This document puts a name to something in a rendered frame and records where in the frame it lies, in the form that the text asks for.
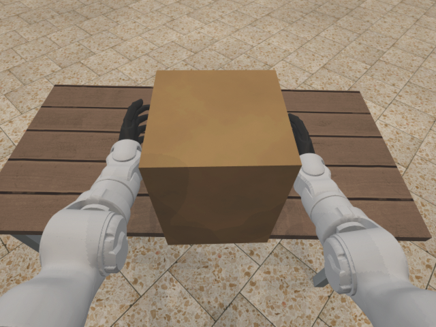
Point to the table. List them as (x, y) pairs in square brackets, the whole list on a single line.
[(64, 150)]

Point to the right robot forearm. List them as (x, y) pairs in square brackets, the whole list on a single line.
[(326, 205)]

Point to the right robot hand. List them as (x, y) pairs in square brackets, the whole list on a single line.
[(301, 135)]

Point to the left robot hand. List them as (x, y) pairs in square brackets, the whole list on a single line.
[(130, 128)]

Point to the carton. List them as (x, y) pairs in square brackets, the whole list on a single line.
[(219, 157)]

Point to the robot left upper arm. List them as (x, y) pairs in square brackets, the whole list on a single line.
[(79, 250)]

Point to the left robot forearm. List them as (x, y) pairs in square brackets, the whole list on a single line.
[(117, 186)]

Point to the robot right upper arm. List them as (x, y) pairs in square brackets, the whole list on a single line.
[(368, 265)]

